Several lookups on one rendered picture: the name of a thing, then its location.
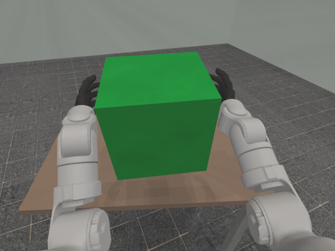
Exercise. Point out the robot right forearm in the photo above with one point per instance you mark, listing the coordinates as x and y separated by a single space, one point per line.
247 135

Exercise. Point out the carton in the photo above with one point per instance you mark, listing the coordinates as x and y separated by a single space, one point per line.
157 114

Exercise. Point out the left robot hand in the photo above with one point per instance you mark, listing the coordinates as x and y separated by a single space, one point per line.
85 95

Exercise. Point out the right robot hand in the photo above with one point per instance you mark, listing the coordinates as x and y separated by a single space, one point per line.
224 86

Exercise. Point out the robot left forearm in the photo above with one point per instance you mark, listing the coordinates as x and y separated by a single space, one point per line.
77 158

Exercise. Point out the robot left upper arm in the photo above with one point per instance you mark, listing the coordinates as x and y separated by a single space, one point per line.
80 230

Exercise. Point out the robot right upper arm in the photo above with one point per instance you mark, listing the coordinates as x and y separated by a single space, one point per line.
279 221

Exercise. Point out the table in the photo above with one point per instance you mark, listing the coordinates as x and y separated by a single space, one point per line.
219 185

